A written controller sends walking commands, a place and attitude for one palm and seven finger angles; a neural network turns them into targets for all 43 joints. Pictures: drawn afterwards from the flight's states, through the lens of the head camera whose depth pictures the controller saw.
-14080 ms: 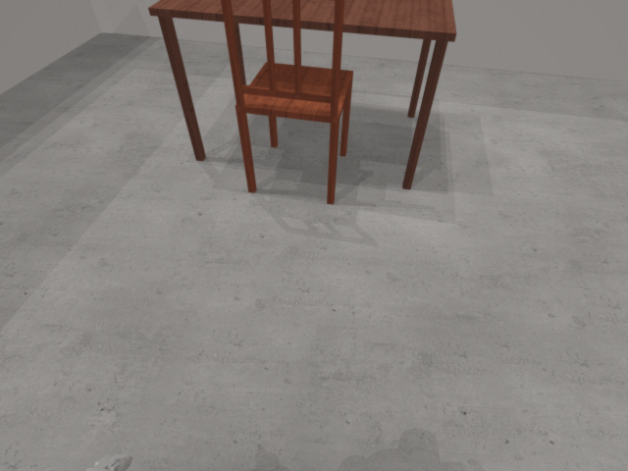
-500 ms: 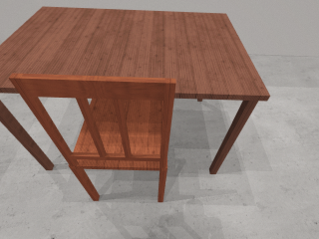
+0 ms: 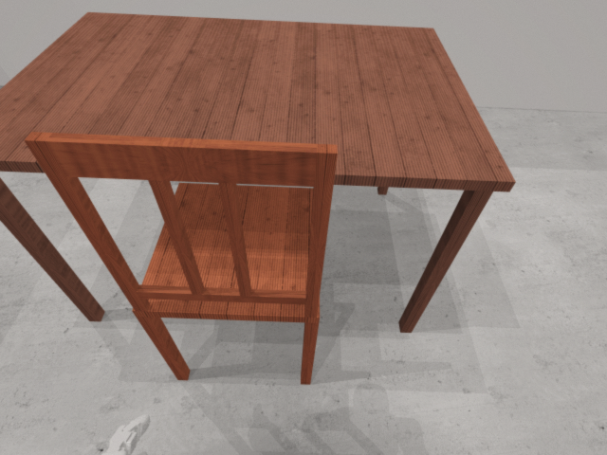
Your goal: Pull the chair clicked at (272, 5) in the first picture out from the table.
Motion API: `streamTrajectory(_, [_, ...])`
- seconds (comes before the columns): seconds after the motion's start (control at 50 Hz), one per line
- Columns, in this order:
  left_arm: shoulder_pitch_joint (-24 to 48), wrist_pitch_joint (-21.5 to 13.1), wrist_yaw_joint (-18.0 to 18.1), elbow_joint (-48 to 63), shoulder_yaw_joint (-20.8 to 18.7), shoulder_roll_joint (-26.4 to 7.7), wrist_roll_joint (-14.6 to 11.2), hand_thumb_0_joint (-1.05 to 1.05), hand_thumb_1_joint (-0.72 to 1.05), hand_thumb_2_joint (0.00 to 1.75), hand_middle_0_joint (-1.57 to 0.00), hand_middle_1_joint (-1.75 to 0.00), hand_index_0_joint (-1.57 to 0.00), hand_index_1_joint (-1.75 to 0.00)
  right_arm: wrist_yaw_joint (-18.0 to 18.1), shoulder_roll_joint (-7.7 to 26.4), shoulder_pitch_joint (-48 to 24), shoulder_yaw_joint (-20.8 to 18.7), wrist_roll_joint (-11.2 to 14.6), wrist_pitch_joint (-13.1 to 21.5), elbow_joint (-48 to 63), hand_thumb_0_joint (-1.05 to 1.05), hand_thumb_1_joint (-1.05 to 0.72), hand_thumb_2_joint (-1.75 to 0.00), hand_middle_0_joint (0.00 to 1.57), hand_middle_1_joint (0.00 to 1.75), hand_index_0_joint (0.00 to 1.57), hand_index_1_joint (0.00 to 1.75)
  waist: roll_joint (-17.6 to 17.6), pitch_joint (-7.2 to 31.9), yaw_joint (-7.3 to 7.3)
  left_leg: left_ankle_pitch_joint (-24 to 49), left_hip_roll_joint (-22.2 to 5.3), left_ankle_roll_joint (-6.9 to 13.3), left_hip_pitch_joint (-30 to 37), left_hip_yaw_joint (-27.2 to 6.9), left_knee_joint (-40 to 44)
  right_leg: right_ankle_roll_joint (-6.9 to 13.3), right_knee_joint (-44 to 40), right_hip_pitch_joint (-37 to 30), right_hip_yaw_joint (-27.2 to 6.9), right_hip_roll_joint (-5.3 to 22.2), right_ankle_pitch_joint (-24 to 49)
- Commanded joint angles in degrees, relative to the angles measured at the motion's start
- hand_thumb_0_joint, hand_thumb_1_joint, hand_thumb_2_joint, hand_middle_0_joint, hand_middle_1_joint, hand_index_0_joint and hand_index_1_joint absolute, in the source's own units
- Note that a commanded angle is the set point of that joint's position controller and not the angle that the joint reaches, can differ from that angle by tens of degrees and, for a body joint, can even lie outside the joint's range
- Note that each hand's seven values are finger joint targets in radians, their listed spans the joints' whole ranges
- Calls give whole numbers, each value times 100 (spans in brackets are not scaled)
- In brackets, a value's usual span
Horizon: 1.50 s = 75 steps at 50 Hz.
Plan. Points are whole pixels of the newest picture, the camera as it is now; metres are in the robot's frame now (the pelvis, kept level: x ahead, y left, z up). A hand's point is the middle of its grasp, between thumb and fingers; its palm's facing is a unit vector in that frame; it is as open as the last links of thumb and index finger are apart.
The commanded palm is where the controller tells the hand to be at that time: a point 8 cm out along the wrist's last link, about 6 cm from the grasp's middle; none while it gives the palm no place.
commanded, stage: raise the hand toward the chair's back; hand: left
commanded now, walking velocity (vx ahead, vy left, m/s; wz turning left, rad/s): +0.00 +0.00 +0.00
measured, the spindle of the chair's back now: (181, 243) +0.46 +0.25 -0.05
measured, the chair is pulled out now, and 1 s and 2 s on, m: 0.00 0.00 0.00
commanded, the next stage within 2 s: aim the fingers beside a spindle in 1.98 s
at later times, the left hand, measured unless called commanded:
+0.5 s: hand (177, 441) +0.15 +0.16 -0.03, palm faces +0.14 -0.99 -0.08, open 11.0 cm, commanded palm +0.15 +0.22 -0.05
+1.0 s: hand (191, 392) +0.21 +0.17 -0.06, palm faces -0.01 -1.00 -0.01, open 15.2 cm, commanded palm +0.19 +0.24 -0.04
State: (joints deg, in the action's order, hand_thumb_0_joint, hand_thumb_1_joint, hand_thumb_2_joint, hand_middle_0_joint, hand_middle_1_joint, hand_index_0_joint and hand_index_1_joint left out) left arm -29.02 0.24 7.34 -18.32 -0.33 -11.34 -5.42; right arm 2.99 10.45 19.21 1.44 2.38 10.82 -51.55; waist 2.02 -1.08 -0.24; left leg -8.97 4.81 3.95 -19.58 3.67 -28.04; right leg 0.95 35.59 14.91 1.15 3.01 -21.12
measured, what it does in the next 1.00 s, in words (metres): lowers itself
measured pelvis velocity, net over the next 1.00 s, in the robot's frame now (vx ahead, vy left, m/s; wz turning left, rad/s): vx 0.00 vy -0.02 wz -0.01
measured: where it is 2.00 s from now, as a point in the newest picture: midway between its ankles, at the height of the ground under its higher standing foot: outside the picture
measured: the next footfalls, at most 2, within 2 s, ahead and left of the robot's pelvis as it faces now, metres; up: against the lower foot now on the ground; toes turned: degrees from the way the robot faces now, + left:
none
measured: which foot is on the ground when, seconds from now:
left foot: down 0.00-1.00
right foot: down 0.00-1.00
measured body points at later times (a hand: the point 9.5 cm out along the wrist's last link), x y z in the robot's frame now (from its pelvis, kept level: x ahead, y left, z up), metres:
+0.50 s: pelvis -0.02 -0.05 -0.11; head +0.03 -0.03 +0.34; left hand +0.13 +0.22 -0.02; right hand +0.23 -0.27 -0.15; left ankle +0.07 +0.07 -0.73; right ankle -0.02 -0.12 -0.73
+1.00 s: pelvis +0.00 -0.02 -0.09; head +0.08 -0.01 +0.35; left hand +0.21 +0.22 -0.06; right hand +0.17 -0.29 -0.17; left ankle +0.07 +0.07 -0.73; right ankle -0.02 -0.12 -0.73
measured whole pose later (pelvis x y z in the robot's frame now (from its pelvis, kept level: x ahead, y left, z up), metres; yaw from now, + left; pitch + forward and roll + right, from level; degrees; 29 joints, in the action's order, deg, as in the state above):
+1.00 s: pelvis +0.00 -0.02 -0.09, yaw -1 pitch +17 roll -3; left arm -24.1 -25.7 -16.6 -1.9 -9.7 -13.0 -17.3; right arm 4.0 14.9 11.5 -2.7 1.8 11.9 -34.4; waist -2.3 7.9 0.6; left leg -25.8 -0.7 2.7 -60.4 -0.1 -68.8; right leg 2.1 67.6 50.7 5.2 -2.5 -34.3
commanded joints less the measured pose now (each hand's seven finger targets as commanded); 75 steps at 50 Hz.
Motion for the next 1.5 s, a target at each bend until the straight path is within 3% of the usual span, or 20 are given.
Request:
streamTrajectory(0.0, [916, -992, -151, 2207, -191, -224, -424, 0, 74, 83, -18, -27, -18, -27, 136, 1178, -769, -306, 56, 819, 1475, 0, -90, -90, 20, 30, 20, 30, -515, 199, 288, -1748, -515, -369, 36, -1007, 35, 54, -342, 1316, 438, -281, -199])
streamTrajectory(0.08, [-483, -2527, -1295, 304, -887, 8, -734, 0, 64, 79, -17, -26, -17, -26, -56, 1077, -1180, -526, -230, 666, 1933, 0, -90, -90, 20, 30, 20, 30, 1960, 161, -197, -1500, -466, -417, -1948, -666, -1588, 61, 617, 2874, 448, -414, -1368])
streamTrajectory(0.14, [-847, -3321, -2498, 361, -1412, -483, -1090, 0, 57, 76, -17, -25, -17, -25, -279, 1154, -1497, -663, -147, 561, 2621, 0, -90, -90, 20, 30, 20, 30, 900, 765, -464, -1184, -319, -452, -2377, -369, -2243, 140, 1181, 2594, 65, -322, -782])
streamTrajectory(0.2, [-860, -2747, -2766, 673, -1605, -644, -1156, 0, 50, 73, -16, -24, -16, -24, -295, 1108, -1703, -640, 14, 385, 3118, 0, -90, -90, 20, 30, 20, 30, -567, 1219, -627, -1378, -268, -387, -2284, -300, -2289, 173, 1383, 2580, -21, -321, -832])
streamTrajectory(0.26, [156, -2768, -2486, 2300, -1739, -901, -1310, 0, 43, 70, -15, -23, -15, -23, -140, 1024, -1604, -602, -37, 336, 3351, 0, -90, -90, 20, 30, 20, 30, -600, 1459, -318, -1849, -377, -277, -2513, -381, -2624, 93, 1386, 3063, -244, -343, -1495])
streamTrajectory(0.32, [1548, -3832, -1962, 4576, -1619, -1239, -1128, 0, 36, 67, -15, -22, -15, -22, -17, 889, -1139, -588, -255, 468, 3120, 0, -90, -90, 20, 30, 20, 30, -1408, 2248, 10, -1482, -517, -164, -2153, -572, -3145, 168, 1793, 3499, -391, -466, -1155])
streamTrajectory(0.38, [1342, -4309, -1933, 4460, -933, -841, -1070, 0, 29, 64, -14, -20, -14, -20, 69, 925, -963, -492, -272, 664, 2726, 0, -90, -90, 20, 30, 20, 30, -1518, 2064, 293, -1429, -592, -137, -2111, -717, -3406, 186, 2001, 4027, -281, -538, -1010])
streamTrajectory(0.42, [1386, -4387, -2257, 3956, -679, -760, -1093, 0, 25, 62, -13, -20, -13, -20, 104, 1029, -1043, -464, -240, 818, 2521, 0, -90, -90, 20, 30, 20, 30, -1071, 1765, 518, -1451, -633, -108, -2533, -783, -3728, 123, 2059, 4257, -263, -547, -1003])
streamTrajectory(0.46, [1078, -4000, -2636, 2973, -756, -858, -1116, 0, 20, 60, -13, -19, -13, -19, 141, 1073, -1016, -433, -156, 815, 2436, 0, -90, -90, 20, 30, 20, 30, -499, 1456, 564, -1725, -624, -107, -3213, -764, -3891, 59, 1837, 4152, -470, -496, -1326])
streamTrajectory(0.5, [660, -3174, -2950, 1968, -1055, -1016, -1145, 0, 15, 58, -13, -18, -13, -18, 210, 1090, -1093, -450, -32, 674, 2527, 0, -90, -90, 20, 30, 20, 30, -209, 1458, 341, -1742, -585, -100, -3452, -683, -3854, 6, 1552, 3838, -707, -436, -1569])
streamTrajectory(0.6, [-30, -1521, -2709, 2453, -2339, -1366, -1674, 0, 4, 53, -11, -16, -11, -16, 284, 845, -1410, -481, 77, 242, 2985, 0, -90, -90, 20, 30, 20, 30, 314, 2901, -436, -704, -473, -134, -2970, -625, -3483, -359, 1432, 1762, -940, -128, 298])
streamTrajectory(0.66, [53, -1996, -2061, 3389, -2274, -1027, -1575, 0, -3, 50, -11, -15, -11, -15, 186, 630, -1205, -504, -35, 234, 2857, 0, -90, -90, 20, 30, 20, 30, -68, 2922, -396, 4, -549, -187, -2480, -617, -3255, -286, 1851, 1829, -421, -207, 1898])
streamTrajectory(0.78, [374, -3248, -2029, 2608, -1297, -578, -1062, 0, -17, 44, -9, -13, -9, -13, 25, 826, -991, -570, -175, 353, 2383, 0, -90, -90, 20, 30, 20, 30, -119, 1798, 219, -352, -619, -178, -2596, -701, -3403, -95, 2145, 3525, 18, -413, 726])
streamTrajectory(0.88, [568, -3201, -2569, 2695, -1392, -889, -1354, 0, -29, 39, -8, -11, -8, -11, 126, 1090, -928, -591, -37, 508, 2602, 0, -90, -90, 20, 30, 20, 30, -431, 2375, 99, -820, -611, -140, -2411, -710, -3226, 10, 1895, 3399, -97, -409, -294])
streamTrajectory(0.96, [575, -3139, -2178, 3665, -1761, -1193, -1373, 0, -38, 35, -7, -10, -7, -10, 159, 994, -943, -593, -59, 491, 2711, 0, -90, -90, 20, 30, 20, 30, -838, 3037, -113, -219, -639, -157, -1593, -732, -2927, 59, 1980, 3072, 145, -456, 188])
streamTrajectory(1.12, [603, -2688, -1808, 2408, -1119, -617, -983, 0, -50, 30, -6, -8, -6, -8, 25, 1058, -979, -488, -82, 153, 2742, 0, -90, -90, 20, 30, 20, 30, -474, 1669, 221, -1163, -708, -246, -1982, -1004, -2596, 45, 1891, 3746, 402, -515, -467])
streamTrajectory(1.2, [1090, -2432, -2111, 2445, -1220, -923, -1062, 0, -50, 30, -6, -8, -6, -8, 82, 1178, -913, -428, -36, 106, 2936, 0, -90, -90, 20, 30, 20, 30, -446, 1812, 181, -1397, -678, -217, -1932, -1034, -2474, 64, 1732, 3486, 337, -522, -532])
streamTrajectory(1.3, [1606, -2816, -1909, 3382, -1659, -1357, -1125, 0, -50, 30, -6, -8, -6, -8, 111, 1126, -861, -365, -121, 186, 2939, 0, -90, -90, 20, 30, 20, 30, -904, 2417, 70, -1013, -715, -271, -1291, -1133, -2425, 101, 1822, 3375, 347, -526, -399])
streamTrajectory(1.38, [1511, -2984, -1755, 3008, -1509, -1107, -1068, 0, -50, 30, -6, -8, -6, -8, 24, 1083, -875, -338, -162, 194, 2803, 0, -90, -90, 20, 30, 20, 30, -1015, 2145, 149, -1046, -751, -344, -1252, -1248, -2377, 96, 1891, 3639, 406, -509, -410])
streamTrajectory(1.48, [1488, -2504, -2109, 2202, -1267, -943, -1084, 0, -50, 30, -6, -8, -6, -8, 25, 1239, -844, -358, -58, 86, 2861, 0, -90, -90, 20, 30, 20, 30, -654, 1897, 214, -1578, -714, -297, -1619, -1188, -2248, 60, 1695, 3509, 387, -514, -585])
